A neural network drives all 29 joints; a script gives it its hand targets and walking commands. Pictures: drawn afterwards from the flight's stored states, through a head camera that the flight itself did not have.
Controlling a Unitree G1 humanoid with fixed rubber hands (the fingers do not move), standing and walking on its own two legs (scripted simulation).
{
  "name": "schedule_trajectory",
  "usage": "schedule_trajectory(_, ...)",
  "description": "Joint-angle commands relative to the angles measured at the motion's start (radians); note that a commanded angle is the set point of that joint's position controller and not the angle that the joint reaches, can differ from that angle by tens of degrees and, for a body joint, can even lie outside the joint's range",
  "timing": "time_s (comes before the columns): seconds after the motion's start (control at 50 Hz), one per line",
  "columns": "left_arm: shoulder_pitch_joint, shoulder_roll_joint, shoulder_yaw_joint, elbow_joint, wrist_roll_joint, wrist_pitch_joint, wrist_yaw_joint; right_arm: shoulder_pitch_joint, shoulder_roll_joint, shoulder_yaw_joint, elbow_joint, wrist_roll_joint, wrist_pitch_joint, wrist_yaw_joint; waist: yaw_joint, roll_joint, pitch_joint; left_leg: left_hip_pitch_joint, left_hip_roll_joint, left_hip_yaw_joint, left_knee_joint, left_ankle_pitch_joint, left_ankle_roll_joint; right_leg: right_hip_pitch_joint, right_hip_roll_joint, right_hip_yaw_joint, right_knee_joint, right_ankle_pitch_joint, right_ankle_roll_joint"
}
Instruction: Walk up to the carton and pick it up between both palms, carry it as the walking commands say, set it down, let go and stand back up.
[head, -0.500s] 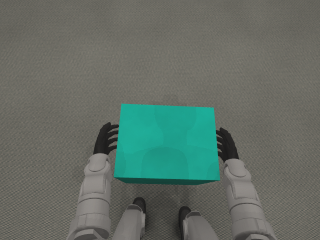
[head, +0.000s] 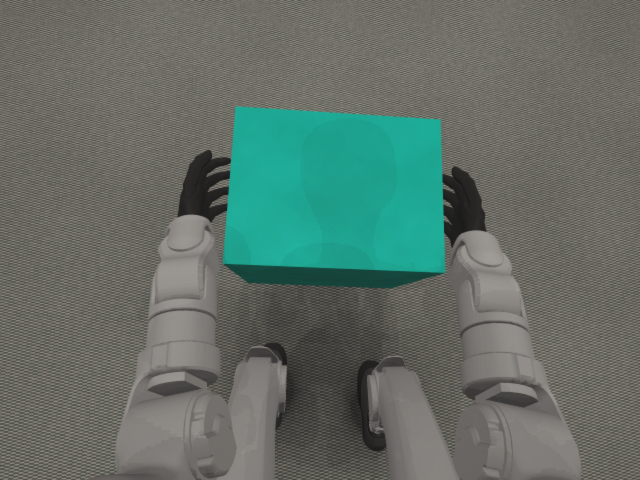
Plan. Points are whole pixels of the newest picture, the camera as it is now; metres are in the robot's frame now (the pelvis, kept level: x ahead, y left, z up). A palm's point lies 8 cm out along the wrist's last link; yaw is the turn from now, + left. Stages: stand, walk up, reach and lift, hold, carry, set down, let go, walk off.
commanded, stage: set down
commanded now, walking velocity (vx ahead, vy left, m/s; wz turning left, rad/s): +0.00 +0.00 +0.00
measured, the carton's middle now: (328, 215) +0.45 +0.02 -0.17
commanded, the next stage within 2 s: none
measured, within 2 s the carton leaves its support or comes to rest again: neither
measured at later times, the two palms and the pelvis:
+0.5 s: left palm (215, 209) +0.45 +0.18 -0.18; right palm (438, 224) +0.44 -0.15 -0.18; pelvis -0.01 +0.00 -0.07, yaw -1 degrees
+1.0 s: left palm (238, 223) +0.47 +0.17 -0.32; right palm (419, 240) +0.45 -0.16 -0.32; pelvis -0.07 +0.00 -0.14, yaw -1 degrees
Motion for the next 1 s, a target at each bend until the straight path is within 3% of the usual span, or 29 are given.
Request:
schedule_trajectory(0.0, -0.695, -0.916, -0.653, -0.007, -0.170, -0.031, -0.253, -0.815, 0.897, 0.524, -0.067, 0.196, -0.026, 0.281, -0.051, 0.121, -0.994, 0.748, -0.103, 0.023, 0.057, 0.168, -0.020, 0.148, 0.126, -0.067, 0.037, 0.173, -0.019)
schedule_trajectory(0.04, -0.684, -0.931, -0.634, 0.014, -0.163, -0.021, -0.254, -0.869, 0.881, 0.534, -0.093, 0.194, -0.025, 0.284, -0.036, 0.120, -0.996, 0.732, -0.108, 0.021, 0.078, 0.162, -0.020, 0.112, 0.127, -0.069, 0.057, 0.152, -0.021)
schedule_trajectory(0.08, -0.721, -0.907, -0.639, 0.018, -0.163, -0.020, -0.251, -0.870, 0.866, 0.512, -0.078, 0.191, -0.022, 0.286, -0.055, 0.129, -0.993, 0.728, -0.103, 0.013, 0.099, 0.176, -0.022, 0.061, 0.128, -0.075, 0.080, 0.162, -0.021)
schedule_trajectory(0.1, -0.734, -0.915, -0.641, 0.012, -0.168, -0.019, -0.251, -0.897, 0.848, 0.525, -0.092, 0.200, -0.023, 0.288, -0.037, 0.150, -1.016, 0.732, -0.108, 0.025, 0.109, 0.190, -0.027, 0.053, 0.130, -0.077, 0.090, 0.157, -0.025)
schedule_trajectory(0.14, -0.738, -0.905, -0.653, 0.019, -0.173, -0.013, -0.252, -0.902, 0.854, 0.524, -0.097, 0.200, -0.020, 0.284, -0.053, 0.131, -1.040, 0.701, -0.106, 0.026, 0.132, 0.189, -0.027, 0.062, 0.133, -0.081, 0.109, 0.166, -0.020)
schedule_trajectory(0.26, -0.801, -0.876, -0.658, 0.007, -0.193, -0.007, -0.249, -0.978, 0.830, 0.568, -0.132, 0.225, -0.011, 0.276, -0.030, 0.126, -1.124, 0.678, -0.108, 0.036, 0.199, 0.261, -0.028, 0.039, 0.138, -0.088, 0.175, 0.205, -0.012)
schedule_trajectory(0.28, -0.808, -0.875, -0.666, -0.008, -0.199, -0.007, -0.253, -0.972, 0.833, 0.560, -0.124, 0.228, -0.008, 0.273, -0.040, 0.127, -1.146, 0.674, -0.109, 0.041, 0.210, 0.257, -0.030, 0.034, 0.140, -0.090, 0.181, 0.201, -0.013)
schedule_trajectory(0.34, -0.818, -0.854, -0.663, 0.010, -0.197, -0.004, -0.248, -1.002, 0.825, 0.560, -0.134, 0.244, -0.008, 0.269, -0.031, 0.142, -1.144, 0.652, -0.109, 0.045, 0.239, 0.280, -0.027, 0.005, 0.141, -0.088, 0.210, 0.216, -0.008)
schedule_trajectory(0.36, -0.828, -0.837, -0.662, 0.002, -0.203, -0.007, -0.250, -1.004, 0.825, 0.568, -0.126, 0.238, -0.006, 0.266, -0.032, 0.113, -1.133, 0.623, -0.111, 0.044, 0.247, 0.281, -0.025, 0.008, 0.142, -0.096, 0.220, 0.217, -0.004)
schedule_trajectory(0.4, -0.854, -0.826, -0.667, -0.009, -0.212, -0.008, -0.253, -1.011, 0.819, 0.568, -0.144, 0.244, -0.006, 0.260, -0.036, 0.133, -1.172, 0.610, -0.113, 0.054, 0.272, 0.296, -0.028, 0.006, 0.141, -0.094, 0.239, 0.230, -0.004)
schedule_trajectory(0.48, -0.879, -0.804, -0.659, 0.012, -0.222, -0.007, -0.253, -1.038, 0.793, 0.555, -0.128, 0.241, -0.006, 0.245, -0.048, 0.115, -1.165, 0.550, -0.114, 0.055, 0.305, 0.277, -0.026, -0.009, 0.144, -0.096, 0.271, 0.216, -0.002)
schedule_trajectory(0.5, -0.888, -0.792, -0.655, 0.018, -0.223, -0.011, -0.253, -1.028, 0.791, 0.545, -0.105, 0.239, -0.005, 0.245, -0.037, 0.123, -1.142, 0.544, -0.114, 0.052, 0.307, 0.292, -0.024, -0.034, 0.141, -0.096, 0.281, 0.219, -0.003)
schedule_trajectory(0.52, -0.907, -0.783, -0.662, 0.017, -0.224, -0.008, -0.252, -1.037, 0.784, 0.544, -0.112, 0.250, -0.007, 0.245, -0.041, 0.144, -1.161, 0.561, -0.110, 0.054, 0.316, 0.281, -0.025, -0.046, 0.141, -0.096, 0.289, 0.208, -0.003)
schedule_trajectory(0.56, -0.921, -0.769, -0.658, 0.005, -0.227, -0.012, -0.248, -1.053, 0.782, 0.549, -0.122, 0.247, -0.008, 0.240, -0.032, 0.136, -1.187, 0.537, -0.112, 0.057, 0.340, 0.284, -0.028, -0.043, 0.142, -0.093, 0.309, 0.212, -0.004)
schedule_trajectory(0.6, -0.941, -0.779, -0.659, 0.019, -0.239, -0.008, -0.248, -1.123, 0.767, 0.564, -0.160, 0.260, -0.013, 0.233, -0.042, 0.121, -1.217, 0.526, -0.113, 0.049, 0.349, 0.265, -0.020, -0.041, 0.142, -0.101, 0.331, 0.198, -0.002)
schedule_trajectory(0.62, -0.963, -0.739, -0.654, -0.001, -0.234, -0.010, -0.246, -1.139, 0.777, 0.576, -0.166, 0.276, -0.008, 0.231, -0.014, 0.119, -1.239, 0.513, -0.111, 0.064, 0.369, 0.284, -0.021, -0.034, 0.143, -0.098, 0.344, 0.219, 0.004)
schedule_trajectory(0.66, -1.016, -0.727, -0.672, -0.009, -0.255, -0.009, -0.243, -1.176, 0.752, 0.573, -0.172, 0.280, -0.009, 0.223, -0.039, 0.124, -1.277, 0.510, -0.113, 0.057, 0.379, 0.240, -0.019, -0.023, 0.140, -0.103, 0.364, 0.194, 0.002)
schedule_trajectory(0.68, -1.034, -0.717, -0.678, -0.036, -0.259, -0.006, -0.239, -1.203, 0.744, 0.595, -0.214, 0.300, -0.009, 0.220, -0.022, 0.132, -1.361, 0.566, -0.112, 0.058, 0.396, 0.265, -0.021, -0.008, 0.141, -0.105, 0.380, 0.207, 0.005)
schedule_trajectory(0.72, -1.076, -0.692, -0.701, -0.087, -0.281, -0.003, -0.224, -1.256, 0.717, 0.633, -0.270, 0.323, -0.008, 0.209, -0.020, 0.122, -1.516, 0.629, -0.112, 0.057, 0.438, 0.326, -0.025, 0.060, 0.140, -0.111, 0.412, 0.254, 0.009)
schedule_trajectory(0.76, -1.093, -0.683, -0.722, -0.116, -0.305, 0.007, -0.211, -1.256, 0.684, 0.645, -0.280, 0.327, 0.002, 0.195, -0.041, 0.115, -1.651, 0.716, -0.109, 0.052, 0.468, 0.356, -0.033, 0.103, 0.141, -0.128, 0.441, 0.267, 0.011)
schedule_trajectory(0.82, -1.186, -0.630, -0.754, -0.244, -0.341, 0.024, -0.185, -1.356, 0.604, 0.697, -0.406, 0.379, 0.020, 0.171, -0.039, 0.113, -1.971, 0.882, -0.106, 0.066, 0.529, 0.400, -0.042, 0.252, 0.142, -0.137, 0.485, 0.299, 0.009)
schedule_trajectory(0.88, -1.305, -0.532, -0.768, -0.317, -0.381, 0.063, -0.151, -1.439, 0.470, 0.685, -0.482, 0.392, 0.055, 0.126, -0.066, 0.115, -2.221, 1.077, -0.112, 0.076, 0.584, 0.350, -0.056, 0.423, 0.139, -0.152, 0.519, 0.258, -0.010)
schedule_trajectory(0.9, -1.307, -0.482, -0.765, -0.335, -0.384, 0.067, -0.139, -1.506, 0.435, 0.744, -0.524, 0.440, 0.064, 0.114, -0.024, 0.098, -2.222, 1.135, -0.102, 0.082, 0.612, 0.475, -0.054, 0.460, 0.125, -0.156, 0.529, 0.322, 0.009)
schedule_trajectory(0.92, -1.313, -0.446, -0.766, -0.388, -0.381, 0.070, -0.128, -1.560, 0.421, 0.786, -0.630, 0.473, 0.071, 0.096, -0.002, 0.092, -2.214, 1.141, -0.102, 0.078, 0.633, 0.530, -0.037, 0.480, 0.122, -0.141, 0.546, 0.353, 0.021)
schedule_trajectory(0.94, -1.351, -0.397, -0.742, -0.408, -0.377, 0.072, -0.119, -1.583, 0.421, 0.793, -0.621, 0.480, 0.081, 0.090, 0.032, 0.093, -2.160, 1.118, -0.097, 0.075, 0.624, 0.500, -0.029, 0.446, 0.119, -0.128, 0.543, 0.310, 0.020)
schedule_trajectory(0.98, -1.456, -0.368, -0.691, -0.349, -0.384, 0.073, -0.114, -1.613, 0.447, 0.732, -0.488, 0.442, 0.094, 0.078, 0.025, 0.078, -1.870, 0.926, -0.084, 0.078, 0.584, 0.278, -0.019, 0.341, 0.112, -0.126, 0.531, 0.156, 0.007)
